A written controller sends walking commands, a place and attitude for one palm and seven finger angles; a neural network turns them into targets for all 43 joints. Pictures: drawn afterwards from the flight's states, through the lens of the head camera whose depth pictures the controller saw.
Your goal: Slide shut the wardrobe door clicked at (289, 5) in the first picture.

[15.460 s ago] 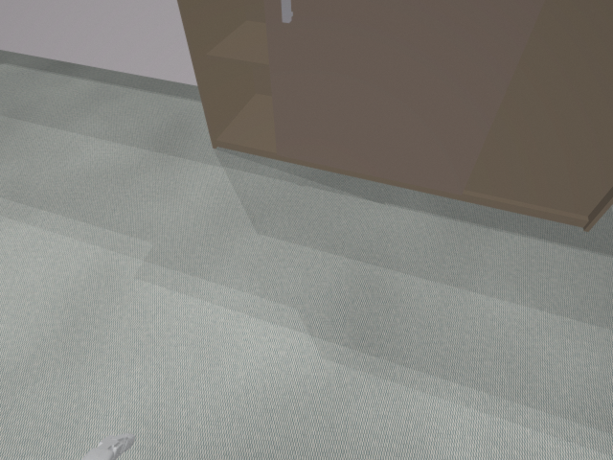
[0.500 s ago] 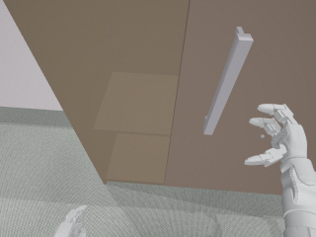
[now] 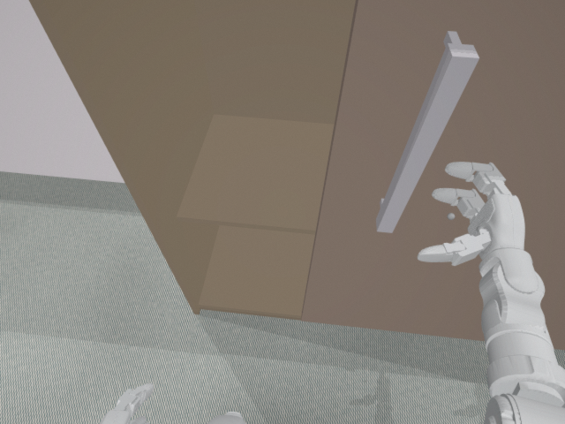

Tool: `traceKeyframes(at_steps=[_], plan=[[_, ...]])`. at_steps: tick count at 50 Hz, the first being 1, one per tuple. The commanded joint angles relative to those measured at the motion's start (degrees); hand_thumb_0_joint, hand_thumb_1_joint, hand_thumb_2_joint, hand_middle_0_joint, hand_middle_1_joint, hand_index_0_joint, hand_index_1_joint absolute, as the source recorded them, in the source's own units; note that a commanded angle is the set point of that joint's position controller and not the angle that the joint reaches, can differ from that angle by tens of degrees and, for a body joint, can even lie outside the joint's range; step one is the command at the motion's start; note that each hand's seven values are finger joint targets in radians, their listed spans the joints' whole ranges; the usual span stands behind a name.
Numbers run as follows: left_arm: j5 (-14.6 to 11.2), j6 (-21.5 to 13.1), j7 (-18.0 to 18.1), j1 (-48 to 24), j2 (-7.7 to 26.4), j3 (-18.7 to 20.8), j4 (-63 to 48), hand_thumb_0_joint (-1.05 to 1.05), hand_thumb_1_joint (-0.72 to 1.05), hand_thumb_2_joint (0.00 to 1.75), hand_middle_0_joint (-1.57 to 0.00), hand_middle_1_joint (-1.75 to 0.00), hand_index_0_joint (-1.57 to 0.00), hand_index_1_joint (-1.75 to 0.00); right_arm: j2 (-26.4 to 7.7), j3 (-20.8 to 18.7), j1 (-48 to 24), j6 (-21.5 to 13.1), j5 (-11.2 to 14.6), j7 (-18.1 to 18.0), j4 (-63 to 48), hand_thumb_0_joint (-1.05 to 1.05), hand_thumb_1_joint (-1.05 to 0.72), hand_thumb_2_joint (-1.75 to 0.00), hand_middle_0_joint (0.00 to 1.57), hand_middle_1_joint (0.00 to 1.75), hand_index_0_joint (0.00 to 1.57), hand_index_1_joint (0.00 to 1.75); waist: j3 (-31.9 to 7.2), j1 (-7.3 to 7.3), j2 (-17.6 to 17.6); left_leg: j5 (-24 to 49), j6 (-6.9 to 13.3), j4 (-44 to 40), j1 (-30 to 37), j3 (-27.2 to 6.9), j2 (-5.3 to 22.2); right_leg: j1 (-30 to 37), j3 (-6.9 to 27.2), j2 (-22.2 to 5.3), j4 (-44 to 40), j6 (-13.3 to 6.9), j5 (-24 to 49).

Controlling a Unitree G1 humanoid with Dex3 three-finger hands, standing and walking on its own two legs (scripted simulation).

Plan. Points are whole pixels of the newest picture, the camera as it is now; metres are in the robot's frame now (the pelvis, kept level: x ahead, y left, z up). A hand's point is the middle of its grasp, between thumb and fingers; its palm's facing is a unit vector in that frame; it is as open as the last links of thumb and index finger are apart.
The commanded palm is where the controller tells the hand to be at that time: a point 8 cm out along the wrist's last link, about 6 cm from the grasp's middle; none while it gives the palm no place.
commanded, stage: move the hooked fingers beside the handle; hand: right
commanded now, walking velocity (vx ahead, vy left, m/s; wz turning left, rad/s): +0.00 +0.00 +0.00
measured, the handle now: (411, 151) +0.48 -0.12 +0.13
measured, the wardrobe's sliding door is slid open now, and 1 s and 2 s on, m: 0.36 0.36 0.36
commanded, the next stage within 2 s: feel for the door with the fingertips in 0.80 s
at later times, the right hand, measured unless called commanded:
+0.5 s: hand (455, 218) +0.40 -0.19 +0.09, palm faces +0.02 +1.00 -0.02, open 14.0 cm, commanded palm +0.38 -0.24 +0.09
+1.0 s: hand (444, 219) +0.40 -0.18 +0.08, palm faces +0.00 +1.00 -0.01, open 14.0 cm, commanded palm +0.37 -0.22 +0.09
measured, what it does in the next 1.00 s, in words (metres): stands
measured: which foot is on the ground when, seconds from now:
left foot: down 0.00-1.00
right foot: down 0.00-1.00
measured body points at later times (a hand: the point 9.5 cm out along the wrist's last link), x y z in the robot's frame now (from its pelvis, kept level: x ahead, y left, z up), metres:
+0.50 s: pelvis +0.00 +0.00 +0.00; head +0.05 +0.00 +0.45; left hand +0.09 +0.25 -0.11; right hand +0.39 -0.25 +0.09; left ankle +0.03 +0.13 -0.71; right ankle -0.02 -0.12 -0.71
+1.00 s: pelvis +0.01 -0.01 +0.00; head +0.05 +0.00 +0.45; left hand +0.10 +0.25 -0.11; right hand +0.39 -0.23 +0.09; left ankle +0.03 +0.13 -0.71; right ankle -0.02 -0.12 -0.71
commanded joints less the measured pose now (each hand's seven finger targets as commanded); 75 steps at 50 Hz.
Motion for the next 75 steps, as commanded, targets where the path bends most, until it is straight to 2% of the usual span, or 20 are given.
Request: traceKeyframes(at_steps=[1, 3, 6, 9, 10, 12, 15, 17, 25, 28, 37, 38, 45, 48, 53, 57, 60, 64, 67, 75], plan=[[-0.05, -1.71, 0.81, 1.38, 7.68, 3.61, -5.59, 0.0, 0.9, 0.9, -0.2, -0.3, -0.2, -0.3, -12.79, -3.14, -26.61, -5.74, 0.36, -0.56, -11.75, 0.0, 0.5, -0.3, 0.3, 1.2, 0.3, 1.2, -18.6, 1.11, 0.17, 12.78, 1.61, -3.13, 13.79, -0.55, -1.16, 1.78, -0.28, 1.56, -5.76, -0.89, 12.73], [0.05, -1.4, 0.61, 1.78, 7.47, 3.62, -5.55, 0.0, 0.9, 0.9, -0.2, -0.3, -0.2, -0.3, -13.16, -3.22, -25.86, -6.24, -0.33, -0.84, -11.45, 0.0, 0.5, -0.3, 0.3, 1.2, 0.3, 1.2, -20.24, 0.7, -3.09, 14.34, 1.79, -2.56, 14.04, -0.72, -1.13, 2.66, -0.45, 1.65, -5.33, -0.8, 14.45], [0.24, -1.03, 0.16, 2.27, 7.47, 3.84, -6.19, 0.0, 0.9, 0.9, -0.2, -0.3, -0.2, -0.3, -13.32, -4.2, -21.3, -6.23, -0.45, -0.99, -11.7, 0.0, 0.5, -0.3, 0.3, 1.2, 0.3, 1.2, -22.32, -0.44, -3.05, 18.07, 2.02, -1.66, 15.35, -0.28, -1.16, 3.78, -0.24, 1.43, -5.29, -0.6, 18.96], [-0.04, -0.17, 0.07, 2.56, 8.12, 3.84, -6.21, 0.0, 0.9, 0.9, -0.2, -0.3, -0.2, -0.3, -14.37, -5.42, -19.98, -4.76, 0.1, -0.64, -8.3, 0.0, 0.5, -0.3, 0.3, 1.2, 0.3, 1.2, -18.8, -0.01, 2.77, 17.42, 1.64, -2.25, 15.84, -0.27, -1.22, -0.58, -0.51, 1.26, -5.74, -0.88, 16.28], [-0.11, 0.03, 0.03, 2.25, 8.0, 3.81, -6.53, 0.0, 0.9, 0.9, -0.2, -0.3, -0.2, -0.3, -12.61, -4.25, -20.15, -4.41, 0.46, -0.33, -8.18, 0.0, 0.5, -0.3, 0.3, 1.2, 0.3, 1.2, -17.84, 0.51, 2.47, 16.44, 1.47, -2.76, 15.21, -0.41, -1.2, -0.74, -0.95, 1.38, -5.86, -1.03, 14.75], [-0.11, 0.28, 0.04, 2.07, 8.34, 3.89, -7.16, 0.0, 0.9, 0.9, -0.2, -0.3, -0.2, -0.3, -14.94, -6.02, -19.4, -4.47, 0.38, -0.15, -9.17, 0.0, 0.5, -0.3, 0.3, 1.2, 0.3, 1.2, -17.71, -0.45, 1.91, 15.6, 1.77, -2.91, 15.58, -0.6, -1.18, -1.01, -1.04, 1.37, -5.94, -1.19, 14.27], [-0.05, 0.24, -0.03, 1.91, 7.58, 3.93, -7.83, 0.0, 0.9, 0.9, -0.2, -0.3, -0.2, -0.3, -13.62, -4.78, -19.78, -5.66, 0.45, 0.15, -14.33, 0.0, 0.5, -0.3, 0.3, 1.2, 0.3, 1.2, -20.64, -0.36, -2.5, 17.51, 1.97, -2.35, 15.88, -0.65, -1.25, 1.99, -1.06, 1.43, -5.62, -1.08, 16.87], [0.05, 0.14, 0.0, 2.11, 7.61, 4.14, -7.8, 0.0, 0.9, 0.9, -0.2, -0.3, -0.2, -0.3, -13.53, -4.23, -19.32, -6.34, 0.77, 0.2, -17.06, 0.0, 0.5, -0.3, 0.3, 1.2, 0.3, 1.2, -21.97, -0.1, -1.79, 19.18, 2.0, -2.05, 15.75, -0.4, -1.53, 3.7, -0.67, 1.04, -5.1, -1.09, 19.8], [-0.34, -0.24, 0.11, 1.42, 7.63, 3.84, -6.64, 0.0, 0.9, 0.9, -0.2, -0.3, -0.2, -0.3, -7.96, 0.34, -20.99, -4.18, 0.81, -0.26, -13.77, 0.0, 0.5, -0.3, 0.3, 1.2, 0.3, 1.2, -16.22, 1.45, -1.77, 12.44, 1.97, -3.12, 10.52, 0.74, -1.47, 3.63, 0.34, 1.02, -6.27, -0.63, 14.11], [-0.11, 0.04, 0.01, 1.51, 7.8, 3.8, -7.04, 0.0, 0.9, 0.9, -0.2, -0.3, -0.2, -0.3, -11.26, -2.55, -18.82, -4.07, 0.24, -1.09, -13.85, 0.0, 0.5, -0.3, 0.3, 1.2, 0.3, 1.2, -18.29, 0.24, -0.95, 13.65, 2.04, -2.52, 12.29, 0.57, -1.37, 3.21, 0.43, 1.1, -5.95, -0.53, 15.43], [0.12, 0.15, 0.28, 1.12, 7.52, 3.56, -7.11, 0.0, 0.9, 0.9, -0.2, -0.3, -0.2, -0.3, -12.27, -3.04, -21.76, -5.52, -0.32, -2.29, -14.64, 0.0, 0.5, -0.3, 0.3, 1.2, 0.3, 1.2, -19.33, 0.46, 0.09, 15.8, 1.98, -2.0, 13.31, 0.29, -1.47, 3.66, 0.39, 0.91, -5.41, -0.5, 17.5], [-0.02, 0.12, 0.18, 0.92, 7.21, 3.5, -7.25, 0.0, 0.9, 0.9, -0.2, -0.3, -0.2, -0.3, -10.49, -1.68, -21.11, -5.35, -0.32, -2.02, -14.67, 0.0, 0.5, -0.3, 0.3, 1.2, 0.3, 1.2, -19.08, 0.56, -2.52, 15.95, 1.99, -2.01, 12.67, 0.32, -1.43, 4.27, 0.22, 1.02, -5.49, -0.33, 17.9], [-0.18, -0.04, -0.45, 0.98, 7.25, 3.85, -7.94, 0.0, 0.9, 0.9, -0.2, -0.3, -0.2, -0.3, -7.31, -0.48, -14.61, -3.59, 0.95, -1.05, -16.01, 0.0, 0.5, -0.3, 0.3, 1.2, 0.3, 1.2, -19.15, -0.22, -0.29, 18.28, 1.95, -2.11, 13.69, 0.87, -1.35, 4.39, 0.11, 0.87, -5.55, -0.21, 20.82], [-0.26, -0.33, -0.68, 0.62, 7.04, 3.97, -7.76, 0.0, 0.9, 0.9, -0.2, -0.3, -0.2, -0.3, -4.01, 3.03, -17.59, -3.75, 0.94, -1.75, -19.49, 0.0, 0.5, -0.3, 0.3, 1.2, 0.3, 1.2, -18.16, 0.85, -1.28, 17.24, 1.9, -2.3, 12.18, 1.2, -1.45, 5.25, 0.4, 0.72, -5.69, -0.07, 20.63], [0.25, -0.4, -0.6, 0.92, 7.14, 4.16, -7.15, 0.0, 0.9, 0.9, -0.2, -0.3, -0.2, -0.3, -6.9, 0.58, -17.09, -4.22, -0.28, -4.94, -20.85, 0.0, 0.5, -0.3, 0.3, 1.2, 0.3, 1.2, -18.78, 0.42, 1.31, 16.73, 1.68, -2.43, 13.91, 0.84, -1.4, 4.11, 0.33, 0.96, -5.84, -0.31, 18.33], [0.28, -0.33, -0.38, 0.01, 6.9, 3.92, -7.0, 0.0, 0.9, 0.9, -0.2, -0.3, -0.2, -0.3, -8.18, -0.17, -18.64, -4.89, -1.63, -6.77, -20.48, 0.0, 0.5, -0.3, 0.3, 1.2, 0.3, 1.2, -17.97, -0.18, -0.64, 13.96, 1.93, -2.76, 13.83, 0.32, -1.23, 3.44, 0.06, 1.2, -6.25, -0.44, 15.17], [0.35, -0.87, -0.57, -0.26, 6.18, 3.79, -7.23, 0.0, 0.9, 0.9, -0.2, -0.3, -0.2, -0.3, -3.82, 3.04, -17.9, -5.34, -1.46, -6.8, -21.81, 0.0, 0.5, -0.3, 0.3, 1.2, 0.3, 1.2, -20.13, -0.03, -3.18, 15.94, 2.0, -2.42, 14.21, 0.42, -1.17, 5.51, -0.17, 1.24, -6.03, -0.13, 17.4], [-0.09, -0.76, -0.51, -0.33, 6.59, 3.72, -6.48, 0.0, 0.9, 0.9, -0.2, -0.3, -0.2, -0.3, -2.16, 4.39, -19.66, -4.03, -1.13, -6.62, -16.58, 0.0, 0.5, -0.3, 0.3, 1.2, 0.3, 1.2, -15.56, 1.36, 1.78, 13.72, 1.68, -3.3, 12.47, 0.49, -1.36, 2.65, -0.26, 1.11, -6.32, -0.44, 13.54], [0.09, -0.37, -0.29, 0.22, 7.23, 3.76, -6.29, 0.0, 0.9, 0.9, -0.2, -0.3, -0.2, -0.3, -6.39, 0.6, -19.5, -3.43, -1.5, -7.05, -13.61, 0.0, 0.5, -0.3, 0.3, 1.2, 0.3, 1.2, -15.53, 0.44, 3.8, 12.46, 1.67, -3.62, 13.51, 0.08, -1.19, 0.74, -0.38, 1.34, -6.42, -0.71, 11.96], [0.33, 0.11, 0.02, 0.47, 6.43, 3.47, -6.47, 0.0, 0.9, 0.9, -0.2, -0.3, -0.2, -0.3, -8.34, -0.62, -24.7, -6.25, -1.43, -6.1, -14.84, 0.0, 0.5, -0.3, 0.3, 1.2, 0.3, 1.2, -20.08, 0.73, 0.69, 16.99, 1.6, -2.47, 16.45, -1.02, -1.03, 1.29, -1.14, 1.64, -5.35, -0.78, 14.57]])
